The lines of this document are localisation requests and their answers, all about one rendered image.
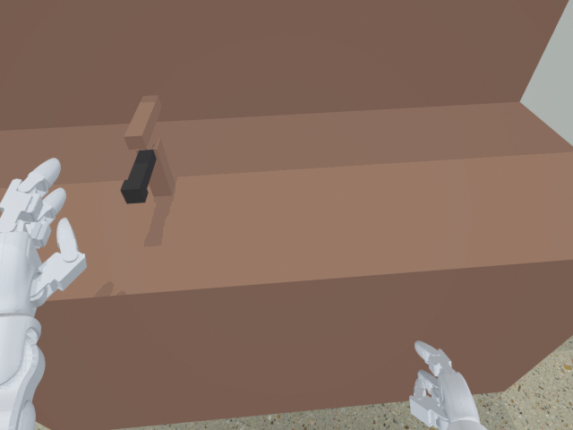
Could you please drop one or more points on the left robot hand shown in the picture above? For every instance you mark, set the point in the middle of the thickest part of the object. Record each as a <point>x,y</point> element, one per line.
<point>24,228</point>

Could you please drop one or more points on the tap lever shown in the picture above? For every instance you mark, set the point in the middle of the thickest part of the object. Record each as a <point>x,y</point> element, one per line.
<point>134,189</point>

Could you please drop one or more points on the counter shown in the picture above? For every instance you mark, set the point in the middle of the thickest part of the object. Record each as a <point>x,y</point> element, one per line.
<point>334,181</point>

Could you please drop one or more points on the left robot forearm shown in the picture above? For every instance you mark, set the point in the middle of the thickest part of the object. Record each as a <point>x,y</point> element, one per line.
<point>22,365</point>

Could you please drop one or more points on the right robot hand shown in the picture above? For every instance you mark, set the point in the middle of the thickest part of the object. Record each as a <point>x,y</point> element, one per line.
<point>451,398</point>

